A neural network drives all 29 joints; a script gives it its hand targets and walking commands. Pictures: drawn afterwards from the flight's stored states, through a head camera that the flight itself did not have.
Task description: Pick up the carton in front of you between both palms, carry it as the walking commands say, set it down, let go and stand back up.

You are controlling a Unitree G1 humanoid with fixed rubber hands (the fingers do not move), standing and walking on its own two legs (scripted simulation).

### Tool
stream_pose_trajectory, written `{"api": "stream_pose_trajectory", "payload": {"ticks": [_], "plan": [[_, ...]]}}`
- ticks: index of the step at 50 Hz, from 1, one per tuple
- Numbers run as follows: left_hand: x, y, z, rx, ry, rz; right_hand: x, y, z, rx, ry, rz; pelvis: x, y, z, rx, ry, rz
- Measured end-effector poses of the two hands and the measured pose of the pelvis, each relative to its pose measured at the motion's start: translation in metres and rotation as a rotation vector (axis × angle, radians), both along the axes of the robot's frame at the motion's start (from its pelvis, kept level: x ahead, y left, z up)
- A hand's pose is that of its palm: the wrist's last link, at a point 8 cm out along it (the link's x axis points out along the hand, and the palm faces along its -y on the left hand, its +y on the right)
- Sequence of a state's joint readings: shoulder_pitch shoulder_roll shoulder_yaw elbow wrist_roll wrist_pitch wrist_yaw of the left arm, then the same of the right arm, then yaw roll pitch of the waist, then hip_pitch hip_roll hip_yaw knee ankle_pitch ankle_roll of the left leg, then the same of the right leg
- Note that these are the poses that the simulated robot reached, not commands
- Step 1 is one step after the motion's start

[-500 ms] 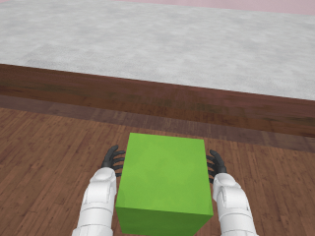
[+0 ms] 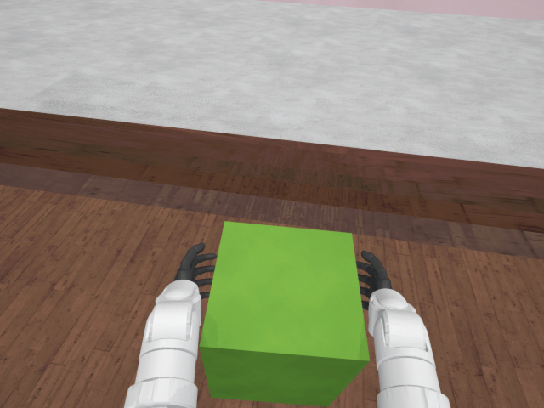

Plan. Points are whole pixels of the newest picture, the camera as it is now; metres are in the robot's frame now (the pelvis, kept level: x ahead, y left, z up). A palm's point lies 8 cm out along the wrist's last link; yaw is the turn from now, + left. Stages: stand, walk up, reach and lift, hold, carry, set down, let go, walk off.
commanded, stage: reach and lift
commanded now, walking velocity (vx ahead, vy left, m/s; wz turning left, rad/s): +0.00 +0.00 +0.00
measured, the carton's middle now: (278, 318) +0.29 +0.00 -0.05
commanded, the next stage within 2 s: hold in 0.48 s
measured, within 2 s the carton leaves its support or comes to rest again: neither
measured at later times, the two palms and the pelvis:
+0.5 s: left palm (185, 287) +0.29 +0.15 +0.04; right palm (381, 295) +0.29 -0.15 +0.04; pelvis +0.01 +0.00 +0.00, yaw +0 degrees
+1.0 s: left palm (204, 261) +0.32 +0.12 +0.08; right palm (404, 279) +0.30 -0.18 +0.07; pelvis +0.02 -0.02 -0.01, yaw -2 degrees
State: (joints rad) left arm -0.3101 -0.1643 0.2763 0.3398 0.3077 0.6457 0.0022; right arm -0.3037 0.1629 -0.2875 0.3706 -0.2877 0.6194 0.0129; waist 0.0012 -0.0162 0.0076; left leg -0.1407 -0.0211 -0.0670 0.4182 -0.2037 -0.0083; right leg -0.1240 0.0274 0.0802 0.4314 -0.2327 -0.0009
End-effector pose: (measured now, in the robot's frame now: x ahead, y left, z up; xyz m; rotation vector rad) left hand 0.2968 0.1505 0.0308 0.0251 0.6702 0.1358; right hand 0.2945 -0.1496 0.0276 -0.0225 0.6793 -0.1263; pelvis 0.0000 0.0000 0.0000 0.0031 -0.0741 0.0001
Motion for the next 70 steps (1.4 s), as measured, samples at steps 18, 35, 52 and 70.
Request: {"api": "stream_pose_trajectory", "payload": {"ticks": [18, 35, 52, 70], "plan": [[0.0, -0.001, 0.006, 0.016, 0.004, -0.011, 0.001, -0.001, 0.006, -0.018, 0.004, 0.017, 0.011, -0.002, 0.003, 0.001, -0.01, 0.003], [-0.005, -0.003, 0.025, 0.007, -0.023, -0.008, -0.006, -0.003, 0.024, -0.004, -0.023, 0.003, 0.005, -0.002, 0.004, 0.0, -0.047, 0.005], [0.028, -0.038, 0.054, -0.006, -0.1, -0.016, 0.017, -0.037, 0.045, 0.035, -0.098, -0.042, 0.035, -0.027, -0.002, 0.012, 0.113, -0.011], [0.146, -0.027, 0.048, -0.081, -0.014, 0.034, 0.131, -0.027, 0.042, 0.096, -0.011, -0.12, 0.205, -0.016, -0.01, 0.046, 0.18, -0.06]]}}
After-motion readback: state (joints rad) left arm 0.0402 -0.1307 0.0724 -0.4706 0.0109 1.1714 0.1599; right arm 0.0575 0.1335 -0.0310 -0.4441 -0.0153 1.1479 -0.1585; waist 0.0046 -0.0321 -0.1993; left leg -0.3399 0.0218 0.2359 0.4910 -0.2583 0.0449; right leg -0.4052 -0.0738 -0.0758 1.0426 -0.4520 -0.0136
